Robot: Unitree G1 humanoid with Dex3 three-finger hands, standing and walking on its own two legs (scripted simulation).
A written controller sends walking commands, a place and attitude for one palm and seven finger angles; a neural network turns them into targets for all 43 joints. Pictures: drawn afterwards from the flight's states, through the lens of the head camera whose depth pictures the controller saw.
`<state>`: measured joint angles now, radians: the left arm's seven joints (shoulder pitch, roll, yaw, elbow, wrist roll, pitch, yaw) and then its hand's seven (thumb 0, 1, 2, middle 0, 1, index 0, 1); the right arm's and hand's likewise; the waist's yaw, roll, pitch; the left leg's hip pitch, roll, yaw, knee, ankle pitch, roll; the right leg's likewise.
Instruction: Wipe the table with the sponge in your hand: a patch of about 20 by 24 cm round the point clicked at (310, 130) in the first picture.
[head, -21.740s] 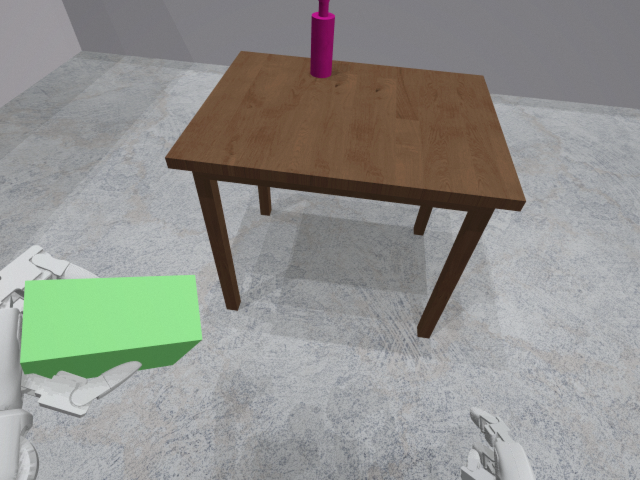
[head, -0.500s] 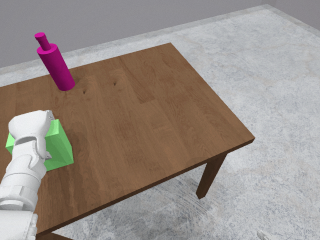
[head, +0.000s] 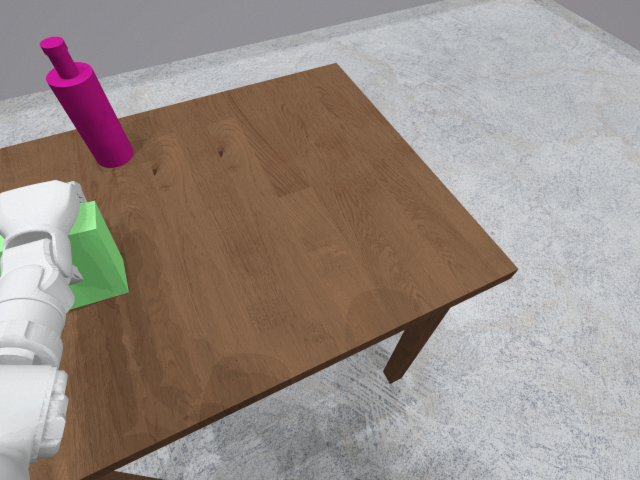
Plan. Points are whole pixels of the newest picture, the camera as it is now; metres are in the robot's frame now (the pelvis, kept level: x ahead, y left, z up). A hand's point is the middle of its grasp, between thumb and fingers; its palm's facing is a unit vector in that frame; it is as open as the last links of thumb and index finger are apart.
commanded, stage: wipe forward along the first lane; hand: left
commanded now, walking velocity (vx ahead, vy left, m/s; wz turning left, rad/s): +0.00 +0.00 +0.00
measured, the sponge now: (72, 271) +0.39 +0.36 -0.02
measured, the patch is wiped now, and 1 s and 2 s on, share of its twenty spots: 0.35 0.35 0.55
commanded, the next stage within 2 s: slide across to the middle lane in 0.16 s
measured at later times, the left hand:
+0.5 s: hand (64, 219) +0.43 +0.36 +0.04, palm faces -0.12 +0.01 -0.99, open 10.2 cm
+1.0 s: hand (114, 209) +0.45 +0.30 +0.04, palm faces -0.11 +0.01 -0.99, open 10.2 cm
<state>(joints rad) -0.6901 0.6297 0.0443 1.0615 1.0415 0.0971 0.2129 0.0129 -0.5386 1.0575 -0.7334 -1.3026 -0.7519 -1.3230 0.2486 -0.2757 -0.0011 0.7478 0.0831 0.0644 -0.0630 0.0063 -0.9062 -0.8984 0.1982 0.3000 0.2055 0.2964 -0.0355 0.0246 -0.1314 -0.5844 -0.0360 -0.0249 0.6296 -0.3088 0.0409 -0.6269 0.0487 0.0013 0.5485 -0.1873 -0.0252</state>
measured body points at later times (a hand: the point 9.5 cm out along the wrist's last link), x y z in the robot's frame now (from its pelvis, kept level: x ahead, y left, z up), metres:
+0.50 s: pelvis +0.02 +0.02 +0.00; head +0.10 +0.02 +0.45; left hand +0.44 +0.36 +0.10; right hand +0.09 -0.25 -0.13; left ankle -0.01 +0.09 -0.72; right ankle +0.04 -0.11 -0.72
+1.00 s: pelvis +0.03 +0.01 +0.01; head +0.09 +0.01 +0.45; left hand +0.45 +0.30 +0.10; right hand +0.14 -0.25 -0.12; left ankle -0.01 +0.09 -0.72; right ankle +0.04 -0.11 -0.72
